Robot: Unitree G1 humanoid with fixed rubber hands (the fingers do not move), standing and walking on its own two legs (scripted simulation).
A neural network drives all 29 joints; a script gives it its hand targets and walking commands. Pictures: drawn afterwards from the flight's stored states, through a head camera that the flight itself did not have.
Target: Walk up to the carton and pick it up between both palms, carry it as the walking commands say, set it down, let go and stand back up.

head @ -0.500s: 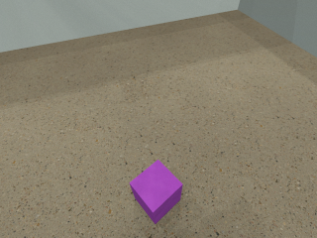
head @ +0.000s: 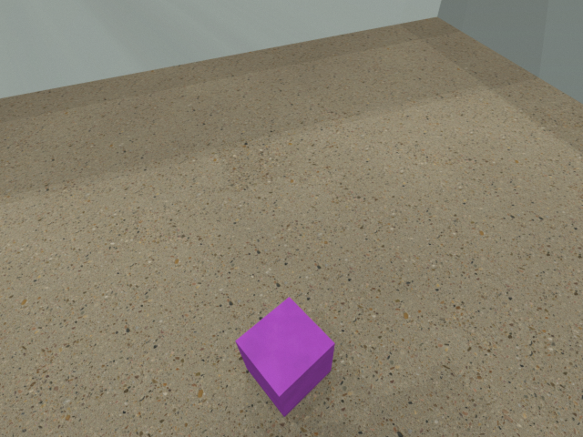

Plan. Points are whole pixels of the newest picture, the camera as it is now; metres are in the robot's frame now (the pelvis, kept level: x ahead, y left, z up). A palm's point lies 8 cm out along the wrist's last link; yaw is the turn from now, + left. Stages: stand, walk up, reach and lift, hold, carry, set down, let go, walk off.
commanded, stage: walk up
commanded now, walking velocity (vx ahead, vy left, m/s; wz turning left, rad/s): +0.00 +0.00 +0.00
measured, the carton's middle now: (286, 357) +0.44 +0.06 -0.66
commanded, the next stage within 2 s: none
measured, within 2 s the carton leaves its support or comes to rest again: neither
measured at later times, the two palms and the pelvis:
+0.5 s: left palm out of the picture +0.02 +0.27 -0.17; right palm out of the picture +0.04 -0.26 -0.14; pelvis +0.01 +0.01 -0.03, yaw +11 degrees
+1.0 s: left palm out of the picture +0.08 +0.14 -0.11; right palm (499, 317) +0.32 -0.35 -0.14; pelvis +0.13 -0.12 +0.00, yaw +26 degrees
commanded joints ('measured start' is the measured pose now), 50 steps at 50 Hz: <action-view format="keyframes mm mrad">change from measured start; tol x32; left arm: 1 90 74 10 -5 -1 -3 2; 50 -64 237 49 -342 19 20 -31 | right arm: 1 70 -66 -8 -10 -1 -2 -2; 16 -76 -86 -58 -197 -20 39 6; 22 390 -265 -92 -69 -54 28 -27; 50 8 -211 -59 -325 -18 46 25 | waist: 1 0 -10 58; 18 -3 -287 53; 23 -128 292 7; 39 -43 304 -14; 44 76 -391 -102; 50 -3 -187 -74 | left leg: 1 8 80 -55 -44 116 24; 12 -173 65 -71 207 233 28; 17 -369 14 -68 715 -368 -24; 21 167 62 -85 94 -151 80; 23 83 472 -822 -182 -96 205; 39 -66 232 -359 -20 213 118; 44 -480 -42 -105 629 -468 7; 50 -368 -35 -63 832 -294 -2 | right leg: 1 -60 -118 84 -74 183 -11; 17 -103 -440 153 -65 262 -186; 18 -178 -265 -1 -37 -168 -93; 25 -565 -103 139 787 -223 67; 41 -16 -23 -56 9 -5 59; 44 32 -431 307 -152 -18 -68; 50 18 -282 37 23 724 -120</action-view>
